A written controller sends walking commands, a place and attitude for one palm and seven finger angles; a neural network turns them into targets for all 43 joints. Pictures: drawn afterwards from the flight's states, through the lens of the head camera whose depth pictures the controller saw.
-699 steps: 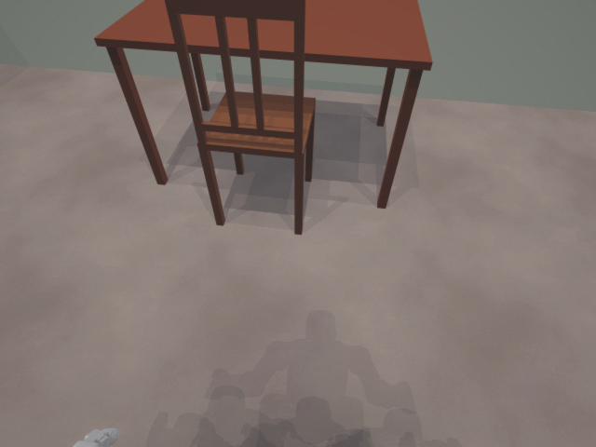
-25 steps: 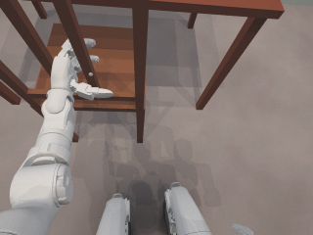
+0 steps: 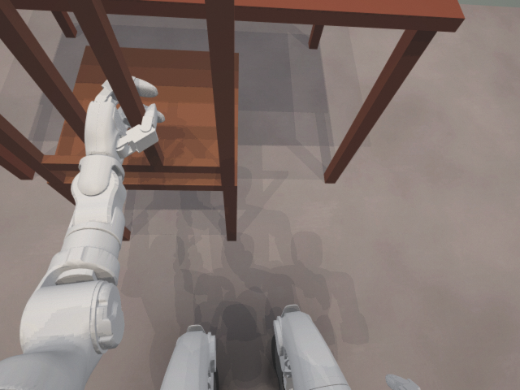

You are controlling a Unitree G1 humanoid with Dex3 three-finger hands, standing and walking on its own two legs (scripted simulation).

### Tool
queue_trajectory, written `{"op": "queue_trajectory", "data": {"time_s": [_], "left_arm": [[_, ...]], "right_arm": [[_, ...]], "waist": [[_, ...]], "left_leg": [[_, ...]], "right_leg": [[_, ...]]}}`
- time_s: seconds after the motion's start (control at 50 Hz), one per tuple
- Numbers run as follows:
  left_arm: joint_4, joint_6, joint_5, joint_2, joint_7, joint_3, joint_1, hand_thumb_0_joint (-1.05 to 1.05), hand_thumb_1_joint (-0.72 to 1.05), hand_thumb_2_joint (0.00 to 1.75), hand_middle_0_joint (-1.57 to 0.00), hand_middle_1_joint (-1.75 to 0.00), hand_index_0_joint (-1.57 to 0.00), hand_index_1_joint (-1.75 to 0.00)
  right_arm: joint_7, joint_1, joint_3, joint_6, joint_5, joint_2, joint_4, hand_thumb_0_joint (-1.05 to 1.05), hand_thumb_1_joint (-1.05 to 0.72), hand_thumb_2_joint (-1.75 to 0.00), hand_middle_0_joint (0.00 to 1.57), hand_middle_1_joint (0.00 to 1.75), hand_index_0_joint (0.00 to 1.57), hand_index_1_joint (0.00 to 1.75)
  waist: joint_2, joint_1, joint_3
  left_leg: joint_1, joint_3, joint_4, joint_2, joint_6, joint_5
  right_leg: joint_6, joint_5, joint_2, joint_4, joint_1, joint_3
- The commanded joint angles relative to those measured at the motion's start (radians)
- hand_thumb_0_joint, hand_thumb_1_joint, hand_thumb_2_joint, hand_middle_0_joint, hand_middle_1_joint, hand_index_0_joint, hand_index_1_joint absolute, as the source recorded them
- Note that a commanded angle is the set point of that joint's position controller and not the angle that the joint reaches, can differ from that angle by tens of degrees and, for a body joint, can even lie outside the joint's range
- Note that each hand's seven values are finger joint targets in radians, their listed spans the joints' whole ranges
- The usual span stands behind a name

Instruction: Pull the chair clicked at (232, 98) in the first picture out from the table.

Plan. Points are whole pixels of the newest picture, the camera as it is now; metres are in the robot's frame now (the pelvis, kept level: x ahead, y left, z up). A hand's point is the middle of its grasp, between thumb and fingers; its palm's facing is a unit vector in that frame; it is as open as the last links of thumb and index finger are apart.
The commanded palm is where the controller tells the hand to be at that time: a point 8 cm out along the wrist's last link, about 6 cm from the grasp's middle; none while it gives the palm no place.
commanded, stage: hook a spindle and tug to test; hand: left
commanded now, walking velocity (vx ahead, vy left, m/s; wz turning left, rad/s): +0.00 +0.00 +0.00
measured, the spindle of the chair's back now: (61, 96) +0.53 +0.24 +0.07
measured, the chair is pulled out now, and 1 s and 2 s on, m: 0.00 0.06 0.21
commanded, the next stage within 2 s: step backward, pulling the chair out in 0.50 s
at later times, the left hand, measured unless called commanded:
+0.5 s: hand (147, 147) +0.46 +0.13 +0.03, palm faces -0.07 -1.00 -0.04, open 5.4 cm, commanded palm +0.43 +0.18 +0.03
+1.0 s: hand (158, 156) +0.44 +0.11 +0.05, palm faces -0.07 -0.99 -0.13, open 5.3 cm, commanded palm +0.43 +0.16 +0.05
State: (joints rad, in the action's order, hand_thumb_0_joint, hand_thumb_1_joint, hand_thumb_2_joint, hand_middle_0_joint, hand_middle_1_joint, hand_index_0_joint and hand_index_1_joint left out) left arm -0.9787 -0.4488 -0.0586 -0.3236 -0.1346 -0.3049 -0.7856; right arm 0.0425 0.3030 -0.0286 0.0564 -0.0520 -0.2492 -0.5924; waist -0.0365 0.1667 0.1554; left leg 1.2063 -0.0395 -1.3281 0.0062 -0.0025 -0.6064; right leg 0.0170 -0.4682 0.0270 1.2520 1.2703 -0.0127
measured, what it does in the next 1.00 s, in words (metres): rises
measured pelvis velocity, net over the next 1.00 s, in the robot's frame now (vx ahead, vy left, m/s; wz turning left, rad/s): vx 0.02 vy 0.01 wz -0.03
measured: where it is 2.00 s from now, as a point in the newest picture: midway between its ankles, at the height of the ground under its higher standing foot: outside the picture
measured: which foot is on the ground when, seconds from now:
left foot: down 0.00-1.00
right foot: down 0.00-1.00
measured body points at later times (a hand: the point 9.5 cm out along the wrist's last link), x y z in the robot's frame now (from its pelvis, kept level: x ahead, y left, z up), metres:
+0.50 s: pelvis +0.01 +0.00 +0.01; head +0.15 +0.01 +0.43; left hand +0.46 +0.18 +0.04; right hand +0.09 -0.26 -0.12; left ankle +0.00 +0.11 -0.61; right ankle +0.06 -0.13 -0.61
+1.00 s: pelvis +0.02 +0.01 +0.10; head +0.14 +0.02 +0.54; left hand +0.44 +0.16 +0.06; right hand +0.05 -0.27 -0.02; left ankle +0.00 +0.11 -0.61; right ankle +0.06 -0.13 -0.61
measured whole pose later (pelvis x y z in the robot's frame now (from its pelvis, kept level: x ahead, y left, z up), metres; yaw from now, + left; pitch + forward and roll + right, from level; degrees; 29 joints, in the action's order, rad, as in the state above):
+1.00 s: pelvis +0.02 +0.01 +0.10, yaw -2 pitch +15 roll -2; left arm -1.10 -0.21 -0.04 -0.22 0.06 -0.08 -0.65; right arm -0.11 0.30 0.02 0.12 0.05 -0.25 -0.66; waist -0.02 0.12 0.02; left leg 0.62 0.00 -0.73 -0.01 -0.02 -0.38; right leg 0.03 -0.22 0.02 0.66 0.68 -0.03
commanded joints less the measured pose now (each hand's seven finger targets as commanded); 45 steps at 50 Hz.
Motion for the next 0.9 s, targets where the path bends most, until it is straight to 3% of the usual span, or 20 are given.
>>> {"op": "queue_trajectory", "data": {"time_s": [0.0, 0.08, 0.24, 0.28, 0.3, 0.36, 0.4, 0.46, 0.56, 0.58, 0.6, 0.62, 0.64, 0.68, 0.7, 0.74, 0.8, 0.84, 0.88], "left_arm": [[0.281, -0.08, -0.006, -0.163, -0.016, 0.007, -0.298, 0.0, 0.9, 0.9, -0.5, -1.45, -0.5, -1.45], [0.287, -0.07, -0.016, -0.156, -0.016, 0.002, -0.241, 0.0, 0.9, 0.9, -0.5, -1.45, -0.5, -1.45], [0.31, -0.072, -0.02, -0.107, -0.016, 0.043, -0.223, 0.0, 0.9, 0.9, -0.5, -1.45, -0.5, -1.45], [0.318, -0.07, -0.023, -0.071, -0.016, 0.068, -0.201, 0.0, 0.9, 0.9, -0.5, -1.45, -0.5, -1.45], [0.348, -0.075, -0.028, -0.07, -0.015, 0.071, -0.222, 0.0, 0.9, 0.9, -0.5, -1.45, -0.5, -1.45], [0.332, -0.064, -0.028, -0.077, -0.018, 0.06, -0.157, 0.0, 0.9, 0.9, -0.5, -1.45, -0.5, -1.45], [0.366, -0.066, -0.028, -0.075, -0.021, 0.069, -0.158, 0.0, 0.9, 0.9, -0.5, -1.45, -0.5, -1.45], [0.403, -0.065, -0.038, -0.072, -0.021, 0.068, -0.131, 0.0, 0.9, 0.9, -0.5, -1.45, -0.5, -1.45], [0.385, -0.064, -0.036, -0.061, -0.022, 0.081, -0.156, 0.0, 0.9, 0.9, -0.5, -1.45, -0.5, -1.45], [0.388, -0.065, -0.035, -0.067, -0.019, 0.083, -0.224, 0.0, 0.9, 0.9, -0.5, -1.45, -0.5, -1.45], [0.501, 0.044, 0.052, -0.293, 0.095, 0.046, -0.321, 0.0, 0.9, 0.9, -0.5, -1.45, -0.5, -1.45], [0.592, 0.091, 0.051, -0.252, 0.138, 0.102, -0.387, 0.0, 0.9, 0.9, -0.5, -1.45, -0.5, -1.45], [0.524, 0.143, 0.063, -0.212, 0.166, 0.124, -0.317, 0.0, 0.9, 0.9, -0.5, -1.45, -0.5, -1.45], [0.395, 0.216, 0.075, -0.147, 0.202, 0.158, -0.186, 0.0, 0.9, 0.9, -0.5, -1.45, -0.5, -1.45], [0.321, 0.232, 0.068, -0.12, 0.213, 0.17, -0.171, 0.0, 0.9, 0.9, -0.5, -1.45, -0.5, -1.45], [0.182, 0.244, 0.068, -0.091, 0.231, 0.188, -0.171, 0.0, 0.9, 0.9, -0.5, -1.45, -0.5, -1.45], [0.123, 0.215, 0.068, -0.098, 0.238, 0.191, -0.246, 0.0, 0.9, 0.9, -0.5, -1.45, -0.5, -1.45], [0.09, 0.203, 0.066, -0.06, 0.229, 0.221, -0.25, 0.0, 0.9, 0.9, -0.5, -1.45, -0.5, -1.45], [0.075, 0.197, 0.061, -0.042, 0.217, 0.232, -0.243, 0.0, 0.9, 0.9, -0.5, -1.45, -0.5, -1.45]], "right_arm": [[-0.007, 0.13, 0.064, -0.029, 0.003, -0.16, 0.08, 0.0, -0.9, -0.9, 0.2, 0.3, 0.2, 0.3], [-0.009, 0.126, 0.068, -0.034, 0.008, -0.16, 0.08, 0.0, -0.9, -0.9, 0.2, 0.3, 0.2, 0.3], [-0.015, 0.115, 0.073, -0.048, 0.011, -0.159, 0.069, 0.0, -0.9, -0.9, 0.2, 0.3, 0.2, 0.3], [-0.013, 0.109, 0.077, -0.05, 0.012, -0.156, 0.074, 0.0, -0.9, -0.9, 0.2, 0.3, 0.2, 0.3], [-0.014, 0.105, 0.077, -0.054, 0.011, -0.156, 0.077, 0.0, -0.9, -0.9, 0.2, 0.3, 0.2, 0.3], [-0.015, 0.102, 0.076, -0.054, 0.014, -0.155, 0.08, 0.0, -0.9, -0.9, 0.2, 0.3, 0.2, 0.3], [-0.016, 0.098, 0.077, -0.057, 0.016, -0.154, 0.087, 0.0, -0.9, -0.9, 0.2, 0.3, 0.2, 0.3], [-0.016, 0.093, 0.079, -0.057, 0.016, -0.15, 0.087, 0.0, -0.9, -0.9, 0.2, 0.3, 0.2, 0.3], [-0.023, 0.083, 0.074, -0.065, 0.019, -0.148, 0.08, 0.0, -0.9, -0.9, 0.2, 0.3, 0.2, 0.3], [-0.027, 0.082, 0.074, -0.067, 0.018, -0.149, 0.072, 0.0, -0.9, -0.9, 0.2, 0.3, 0.2, 0.3], [-0.061, 0.118, 0.08, 0.0, 0.091, -0.122, 0.156, 0.0, -0.9, -0.9, 0.2, 0.3, 0.2, 0.3], [-0.089, 0.14, 0.091, 0.019, 0.101, -0.12, 0.169, 0.0, -0.9, -0.9, 0.2, 0.3, 0.2, 0.3], [-0.105, 0.103, 0.089, 0.036, 0.109, -0.113, 0.158, 0.0, -0.9, -0.9, 0.2, 0.3, 0.2, 0.3], [-0.13, 0.1, 0.081, 0.064, 0.113, -0.116, 0.131, 0.0, -0.9, -0.9, 0.2, 0.3, 0.2, 0.3], [-0.141, 0.093, 0.075, 0.073, 0.114, -0.122, 0.123, 0.0, -0.9, -0.9, 0.2, 0.3, 0.2, 0.3], [-0.148, 0.105, 0.07, 0.082, 0.109, -0.13, 0.078, 0.0, -0.9, -0.9, 0.2, 0.3, 0.2, 0.3], [-0.155, 0.118, 0.079, 0.074, 0.105, -0.143, 0.033, 0.0, -0.9, -0.9, 0.2, 0.3, 0.2, 0.3], [-0.154, 0.13, 0.082, 0.062, 0.101, -0.137, 0.001, 0.0, -0.9, -0.9, 0.2, 0.3, 0.2, 0.3], [-0.155, 0.135, 0.089, 0.053, 0.1, -0.135, -0.018, 0.0, -0.9, -0.9, 0.2, 0.3, 0.2, 0.3]], "waist": [[-0.068, -0.017, 0.574], [-0.024, -0.023, 0.541], [-0.05, -0.018, 0.515], [-0.05, -0.018, 0.516], [-0.061, -0.015, 0.529], [-0.018, -0.029, 0.523], [-0.057, -0.035, 0.528], [-0.022, -0.036, 0.549], [-0.023, -0.024, 0.492], [-0.015, -0.008, 0.487], [-0.044, -0.085, 0.661], [-0.085, -0.054, 0.673], [-0.116, -0.051, 0.624], [-0.05, -0.053, 0.517], [-0.009, -0.041, 0.445], [0.003, -0.042, 0.352], [-0.057, -0.043, 0.351], [-0.125, -0.048, 0.372], [-0.139, -0.053, 0.384]], "left_leg": [[-0.285, 0.018, 0.161, 0.005, -0.008, 0.437], [-0.263, 0.024, 0.17, 0.005, -0.01, 0.412], [-0.311, 0.012, 0.17, 0.001, 0.0, 0.443], [-0.328, 0.011, 0.172, 0.0, 0.002, 0.446], [-0.339, 0.012, 0.168, 0.001, 0.0, 0.462], [-0.306, 0.015, 0.172, 0.004, -0.002, 0.451], [-0.325, 0.015, 0.173, 0.004, 0.0, 0.468], [-0.334, 0.019, 0.17, 0.003, -0.002, 0.483], [-0.305, 0.018, 0.17, 0.004, -0.003, 0.434], [-0.296, 0.019, 0.167, 0.005, -0.006, 0.405], [-0.565, 0.06, 0.362, 0.003, -0.023, 0.382], [-0.643, 0.062, 0.416, 0.005, -0.026, 0.402], [-0.63, 0.056, 0.438, 0.002, -0.024, 0.409], [-0.644, 0.017, 0.496, -0.023, -0.021, 0.441], [-0.643, -0.003, 0.53, -0.038, -0.023, 0.445], [-0.642, -0.006, 0.567, -0.064, -0.026, 0.511], [-0.755, -0.007, 0.6, -0.091, -0.015, 0.71], [-0.841, -0.014, 0.608, -0.112, -0.004, 0.872], [-0.9, -0.019, 0.61, -0.128, 0.005, 0.975]], "right_leg": [[-0.055, 0.338, -0.006, -0.124, -0.432, 0.018], [-0.051, 0.331, -0.006, -0.137, -0.453, 0.016], [-0.053, 0.32, -0.011, -0.127, -0.39, 0.028], [-0.053, 0.312, -0.011, -0.13, -0.379, 0.032], [-0.053, 0.326, -0.011, -0.129, -0.38, 0.031], [-0.052, 0.337, -0.012, -0.13, -0.421, 0.027], [-0.056, 0.343, -0.013, -0.124, -0.413, 0.029], [-0.051, 0.37, -0.013, -0.131, -0.441, 0.025], [-0.05, 0.33, -0.014, -0.133, -0.408, 0.024], [-0.047, 0.311, -0.015, -0.14, -0.403, 0.022], [-0.061, 0.334, -0.071, -0.332, -0.779, -0.076], [-0.055, 0.442, -0.065, -0.394, -0.866, -0.076], [-0.052, 0.464, -0.074, -0.406, -0.855, -0.071], [-0.045, 0.5, -0.085, -0.42, -0.847, -0.045], [-0.037, 0.494, -0.083, -0.436, -0.815, -0.024], [-0.023, 0.562, -0.097, -0.477, -0.83, -0.032], [-0.017, 0.694, -0.105, -0.526, -0.85, -0.037], [-0.015, 0.748, -0.105, -0.539, -0.839, -0.041], [-0.015, 0.76, -0.098, -0.555, -0.832, -0.041]]}}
